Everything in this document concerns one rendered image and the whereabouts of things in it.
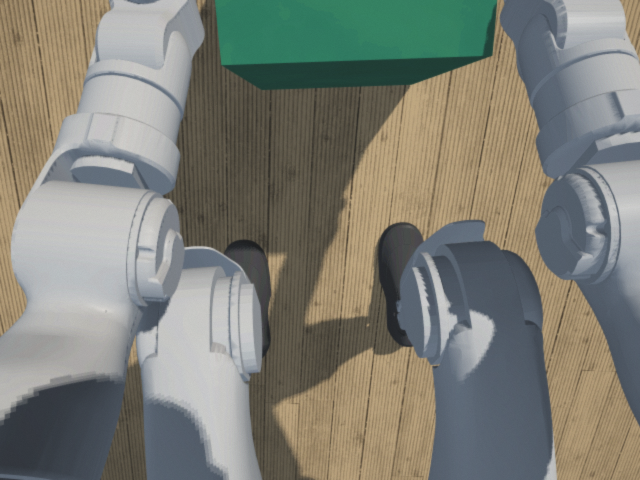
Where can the right robot forearm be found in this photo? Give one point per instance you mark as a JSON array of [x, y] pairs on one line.
[[582, 77]]

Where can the left robot forearm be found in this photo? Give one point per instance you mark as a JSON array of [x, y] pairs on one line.
[[134, 95]]

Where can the carton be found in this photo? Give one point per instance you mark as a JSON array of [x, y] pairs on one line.
[[298, 44]]

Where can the robot left upper arm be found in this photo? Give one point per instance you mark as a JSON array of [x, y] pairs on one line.
[[90, 258]]

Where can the right robot thigh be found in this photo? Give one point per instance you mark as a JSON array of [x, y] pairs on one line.
[[493, 412]]

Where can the robot left shin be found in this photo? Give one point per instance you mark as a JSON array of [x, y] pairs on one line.
[[195, 256]]

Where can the robot right upper arm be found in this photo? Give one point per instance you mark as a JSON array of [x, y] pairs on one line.
[[589, 232]]

